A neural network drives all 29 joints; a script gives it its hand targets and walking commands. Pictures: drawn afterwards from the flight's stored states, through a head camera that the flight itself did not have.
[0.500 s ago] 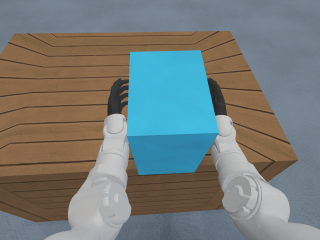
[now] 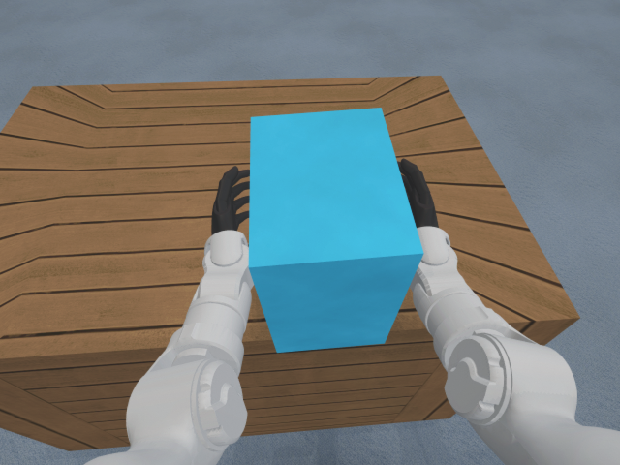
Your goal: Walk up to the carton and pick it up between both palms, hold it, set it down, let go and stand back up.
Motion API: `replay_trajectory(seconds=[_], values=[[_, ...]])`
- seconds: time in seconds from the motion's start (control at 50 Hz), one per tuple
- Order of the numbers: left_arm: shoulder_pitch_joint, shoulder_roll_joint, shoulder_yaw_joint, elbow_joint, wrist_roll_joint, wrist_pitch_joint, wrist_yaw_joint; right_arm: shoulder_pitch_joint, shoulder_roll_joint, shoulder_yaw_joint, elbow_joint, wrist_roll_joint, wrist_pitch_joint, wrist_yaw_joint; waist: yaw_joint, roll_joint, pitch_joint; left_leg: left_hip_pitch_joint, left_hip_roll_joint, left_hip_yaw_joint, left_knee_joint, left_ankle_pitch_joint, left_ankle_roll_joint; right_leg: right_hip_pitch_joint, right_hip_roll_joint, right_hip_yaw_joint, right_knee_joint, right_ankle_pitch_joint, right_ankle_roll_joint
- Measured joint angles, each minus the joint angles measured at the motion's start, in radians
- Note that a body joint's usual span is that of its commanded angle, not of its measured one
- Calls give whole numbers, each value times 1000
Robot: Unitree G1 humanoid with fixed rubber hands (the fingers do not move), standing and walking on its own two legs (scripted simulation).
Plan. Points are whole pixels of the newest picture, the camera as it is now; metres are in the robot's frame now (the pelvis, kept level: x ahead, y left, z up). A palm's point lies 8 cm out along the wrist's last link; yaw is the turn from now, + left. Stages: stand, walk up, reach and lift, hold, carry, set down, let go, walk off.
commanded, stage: reach and lift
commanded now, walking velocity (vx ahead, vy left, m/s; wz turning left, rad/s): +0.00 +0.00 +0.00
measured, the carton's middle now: (324, 241) +0.42 +0.02 +0.05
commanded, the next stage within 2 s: none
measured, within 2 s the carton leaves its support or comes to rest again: neither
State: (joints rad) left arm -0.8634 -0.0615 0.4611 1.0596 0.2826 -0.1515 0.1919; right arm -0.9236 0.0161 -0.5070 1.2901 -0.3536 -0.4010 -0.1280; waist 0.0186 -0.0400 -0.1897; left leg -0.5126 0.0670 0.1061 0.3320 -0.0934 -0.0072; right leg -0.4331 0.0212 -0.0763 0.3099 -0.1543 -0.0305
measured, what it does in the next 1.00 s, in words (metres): stands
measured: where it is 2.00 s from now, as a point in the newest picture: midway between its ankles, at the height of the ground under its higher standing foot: outside the picture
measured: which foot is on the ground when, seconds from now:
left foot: down 0.00-1.00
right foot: down 0.00-1.00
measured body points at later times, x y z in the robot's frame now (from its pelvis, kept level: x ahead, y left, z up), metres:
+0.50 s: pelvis -0.03 +0.00 +0.00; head -0.03 +0.02 +0.45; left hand +0.41 +0.16 +0.14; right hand +0.42 -0.09 +0.15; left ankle +0.02 +0.12 -0.74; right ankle -0.02 -0.10 -0.74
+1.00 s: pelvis -0.03 +0.02 +0.00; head -0.07 +0.06 +0.45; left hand +0.39 +0.17 +0.18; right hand +0.39 -0.09 +0.18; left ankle +0.02 +0.12 -0.74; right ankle -0.02 -0.10 -0.74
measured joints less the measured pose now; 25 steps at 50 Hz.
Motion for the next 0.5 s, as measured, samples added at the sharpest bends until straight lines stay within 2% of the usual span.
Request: replay_trajectory(seconds=[0.26, 0.38, 0.5], values=[[23, 32, -87, 32, -114, 20, 14, 25, -12, 190, -23, 166, 72, -23, 9, 35, -13, 16, 5, -4, 15, 4, 1, 19, 6, 7, 8, 8, 0], [-12, 61, -117, 46, -154, 80, 13, -9, -12, 208, -26, 212, 141, -28, 6, 39, -4, 47, 4, -16, 32, 2, 2, 55, 6, -1, 22, 5, -1], [-75, 91, -128, 46, -165, 189, 8, -69, -12, 180, -34, 239, 244, -28, -7, 23, 15, 105, -2, -23, 34, 3, 5, 114, 1, -5, 28, 2, 2]])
